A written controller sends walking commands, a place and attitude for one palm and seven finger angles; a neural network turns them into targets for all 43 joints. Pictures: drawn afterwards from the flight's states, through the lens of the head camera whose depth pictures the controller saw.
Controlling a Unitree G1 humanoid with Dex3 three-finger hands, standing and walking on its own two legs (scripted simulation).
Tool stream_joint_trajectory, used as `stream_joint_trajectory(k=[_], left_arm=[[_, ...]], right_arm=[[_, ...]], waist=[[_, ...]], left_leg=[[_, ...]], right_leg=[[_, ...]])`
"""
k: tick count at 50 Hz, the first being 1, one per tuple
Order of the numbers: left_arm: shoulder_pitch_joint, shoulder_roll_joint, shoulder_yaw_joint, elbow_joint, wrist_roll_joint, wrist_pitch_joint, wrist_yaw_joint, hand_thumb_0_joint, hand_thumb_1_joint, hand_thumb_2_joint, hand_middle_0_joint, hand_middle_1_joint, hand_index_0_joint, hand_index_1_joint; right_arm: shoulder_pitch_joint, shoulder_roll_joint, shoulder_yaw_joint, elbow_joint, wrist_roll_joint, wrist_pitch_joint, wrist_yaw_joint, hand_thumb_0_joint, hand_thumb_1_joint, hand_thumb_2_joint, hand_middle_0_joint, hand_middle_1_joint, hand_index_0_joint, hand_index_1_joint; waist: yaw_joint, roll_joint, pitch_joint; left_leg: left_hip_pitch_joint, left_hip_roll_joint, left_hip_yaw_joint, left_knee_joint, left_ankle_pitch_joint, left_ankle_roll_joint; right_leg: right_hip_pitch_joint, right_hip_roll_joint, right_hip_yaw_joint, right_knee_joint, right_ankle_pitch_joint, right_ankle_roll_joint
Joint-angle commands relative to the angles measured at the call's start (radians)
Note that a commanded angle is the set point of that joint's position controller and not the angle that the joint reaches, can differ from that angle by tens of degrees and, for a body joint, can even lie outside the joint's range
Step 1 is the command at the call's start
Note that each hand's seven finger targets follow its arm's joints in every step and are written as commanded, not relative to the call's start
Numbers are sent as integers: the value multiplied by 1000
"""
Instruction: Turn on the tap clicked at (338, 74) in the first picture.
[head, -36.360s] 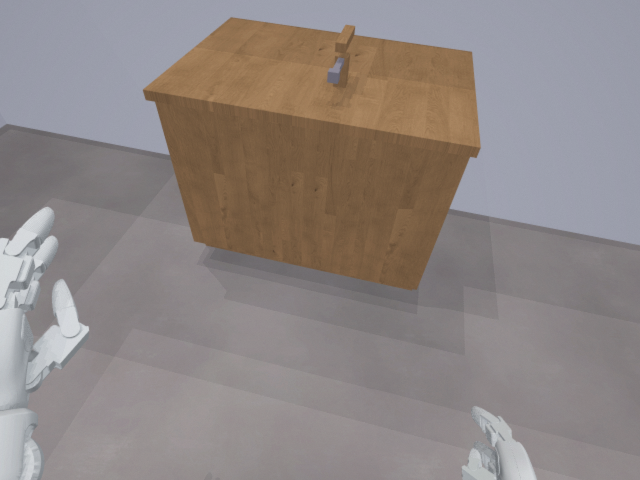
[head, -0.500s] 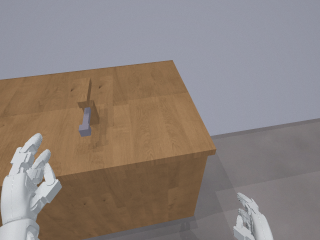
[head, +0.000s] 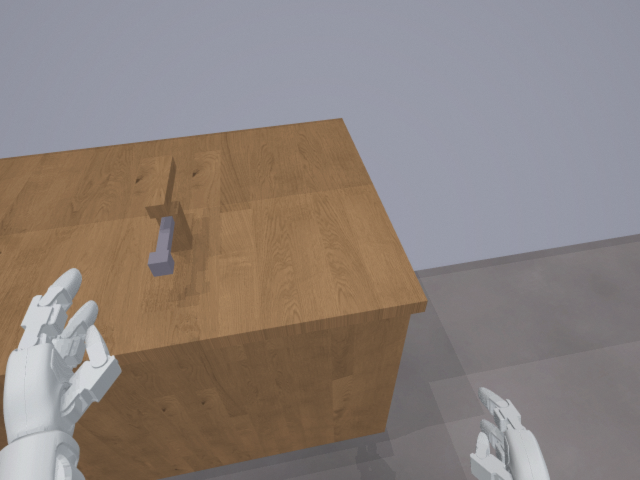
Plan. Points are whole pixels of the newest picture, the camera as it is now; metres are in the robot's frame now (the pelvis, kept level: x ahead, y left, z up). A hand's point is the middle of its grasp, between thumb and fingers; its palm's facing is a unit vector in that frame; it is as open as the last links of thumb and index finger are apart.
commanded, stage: reach beside the lever's end, fingers flat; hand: left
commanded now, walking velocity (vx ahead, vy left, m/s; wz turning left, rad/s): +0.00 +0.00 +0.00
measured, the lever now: (161, 263) +0.38 +0.29 +0.06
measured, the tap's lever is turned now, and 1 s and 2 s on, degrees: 0 0 0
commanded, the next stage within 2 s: none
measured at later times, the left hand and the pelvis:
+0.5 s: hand (115, 331) +0.24 +0.26 +0.11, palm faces +0.49 -0.87 -0.11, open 7.4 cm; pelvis +0.00 +0.00 +0.00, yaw -1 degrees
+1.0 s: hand (127, 300) +0.30 +0.29 +0.08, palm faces +0.50 -0.86 -0.09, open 7.6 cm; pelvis +0.00 +0.03 +0.00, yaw -1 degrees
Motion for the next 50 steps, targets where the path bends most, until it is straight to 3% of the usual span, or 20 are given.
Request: stream_joint_trajectory(k=[1,2,3,7,11,12,13,17,20,22,23,27,29,36,37,40,42,44,47,50], left_arm=[[-162,176,137,-164,8,-91,6,0,900,900,-200,-300,-200,-300],[-164,205,167,-151,14,-95,9,0,900,900,-200,-300,-200,-300],[-181,175,138,-143,11,-100,1,0,900,900,-200,-300,-200,-300],[-260,200,149,-80,8,-109,-16,0,900,900,-200,-300,-200,-300],[-286,213,171,-10,-7,-106,-30,0,900,900,-200,-300,-200,-300],[-283,223,181,5,-2,-101,-29,0,900,900,-200,-300,-200,-300],[-317,195,147,-7,0,-103,-30,0,900,900,-199,-298,-199,-298],[-284,222,193,42,5,-109,-16,0,900,900,-196,-288,-196,-288],[-279,198,176,51,6,-125,-16,0,900,900,-193,-280,-193,-280],[-299,238,218,71,12,-136,-7,0,900,900,-192,-275,-192,-275],[-349,203,175,65,14,-143,-8,0,900,900,-191,-272,-191,-272],[-435,229,181,92,31,-179,-2,0,900,900,-187,-263,-187,-263],[-474,210,150,111,35,-198,-6,0,900,900,-186,-258,-186,-258],[-576,223,154,250,29,-210,-29,0,900,900,-180,-240,-180,-240],[-580,240,172,268,36,-207,-24,0,900,900,-179,-238,-179,-238],[-625,209,135,286,45,-202,-12,0,900,900,-177,-230,-177,-230],[-617,253,186,324,57,-206,5,0,900,900,-175,-225,-175,-225],[-606,242,186,342,58,-215,9,0,900,900,-173,-220,-173,-220],[-650,271,213,359,68,-232,14,0,900,900,-171,-212,-171,-212],[-693,236,172,380,73,-254,12,0,900,900,-168,-205,-168,-205]], right_arm=[[-128,-105,-44,-155,3,-54,-9,0,-900,-900,200,300,200,300],[-124,-104,-44,-144,5,-50,-10,0,-900,-900,200,300,200,300],[-126,-99,-42,-149,4,-48,-10,0,-900,-900,200,300,200,300],[-132,-104,-40,-134,9,-50,-13,0,-900,-900,200,300,200,300],[-134,-112,-46,-133,8,-48,-18,0,-900,-900,200,300,200,300],[-132,-110,-46,-129,11,-45,-17,0,-900,-900,200,300,200,300],[-136,-107,-43,-138,11,-44,-16,0,-900,-900,200,300,200,300],[-124,-113,-52,-134,6,-40,-10,0,-900,-900,200,300,200,300],[-118,-115,-57,-143,2,-30,-4,0,-900,-900,200,300,200,300],[-114,-116,-59,-130,4,-23,-4,0,-900,-900,200,300,200,300],[-119,-113,-55,-133,3,-21,-3,0,-900,-900,200,300,200,300],[-120,-117,-57,-116,1,-22,-3,0,-900,-900,200,300,200,300],[-117,-120,-56,-114,-3,-25,-3,0,-900,-900,200,300,200,300],[-120,-132,-58,-100,1,-16,-7,0,-900,-900,200,300,200,300],[-121,-130,-60,-95,3,-12,-8,0,-900,-900,200,300,200,300],[-119,-130,-57,-102,-2,-8,-4,0,-900,-900,200,300,200,300],[-105,-133,-61,-93,-5,2,0,0,-900,-900,200,300,200,300],[-96,-133,-65,-103,-8,13,6,0,-900,-900,200,300,200,300],[-92,-133,-67,-97,-10,30,10,0,-900,-900,200,300,200,300],[-88,-134,-68,-99,-11,36,14,0,-900,-900,200,300,200,300]], waist=[[-15,-56,-65],[-9,-19,-68],[-16,-31,-75],[-26,-4,-58],[-23,-50,-82],[-13,-30,-80],[-22,-18,-84],[-7,-43,-111],[-13,-67,-126],[-11,-48,-109],[-29,-37,-101],[-39,18,-82],[-51,1,-101],[-53,-33,-125],[-47,-16,-128],[-51,3,-150],[-36,2,-159],[-37,-43,-183],[-35,-3,-187],[-53,6,-176]], left_leg=[[82,-11,-5,-46,137,44],[81,-12,-3,-49,140,43],[84,-13,-3,-51,142,42],[72,-14,-3,-51,114,42],[65,-11,-3,-49,125,41],[63,-15,-2,-58,129,40],[74,-15,1,-61,130,41],[80,-13,1,-64,172,39],[84,-11,7,-59,199,39],[74,-11,8,-60,195,39],[79,-13,10,-61,182,40],[81,-13,3,-60,151,42],[86,-13,-4,-59,141,42],[70,-13,-14,-66,111,41],[77,-13,-11,-69,113,41],[90,-11,-21,-73,115,37],[86,-9,-25,-74,137,33],[82,-9,-21,-63,175,34],[79,-7,-16,-56,190,32],[81,-3,-19,-48,191,31]], right_leg=[[-54,-69,117,-160,262,81],[-48,-68,119,-160,263,78],[-43,-70,115,-154,267,77],[-56,-70,128,-168,234,77],[-32,-77,142,-172,271,85],[-29,-73,135,-170,267,81],[-32,-73,132,-166,262,80],[-13,-66,118,-149,332,80],[-9,-64,109,-134,378,83],[-14,-62,113,-138,369,80],[-30,-61,110,-137,343,80],[-68,-52,110,-139,270,68],[-78,-48,104,-131,248,67],[-84,-42,99,-126,211,65],[-83,-41,101,-128,213,64],[-90,-37,90,-118,206,62],[-79,-34,87,-110,225,58],[-60,-32,83,-97,271,60],[-66,-30,84,-88,284,58],[-93,-26,82,-80,276,57]])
